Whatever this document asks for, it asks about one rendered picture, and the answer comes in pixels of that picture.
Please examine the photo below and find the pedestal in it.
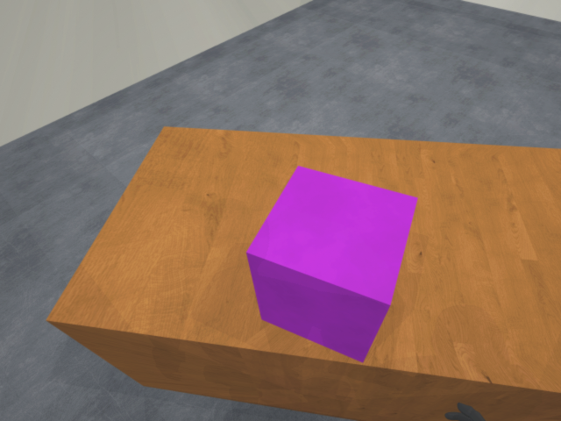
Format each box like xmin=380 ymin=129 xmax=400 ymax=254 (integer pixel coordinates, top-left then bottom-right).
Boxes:
xmin=46 ymin=126 xmax=561 ymax=421

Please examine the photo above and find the right robot hand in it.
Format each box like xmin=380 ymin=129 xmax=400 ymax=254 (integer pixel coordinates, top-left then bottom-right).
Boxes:
xmin=445 ymin=403 xmax=486 ymax=421

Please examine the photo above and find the carton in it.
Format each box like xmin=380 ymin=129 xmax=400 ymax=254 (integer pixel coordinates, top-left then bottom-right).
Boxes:
xmin=246 ymin=166 xmax=418 ymax=362

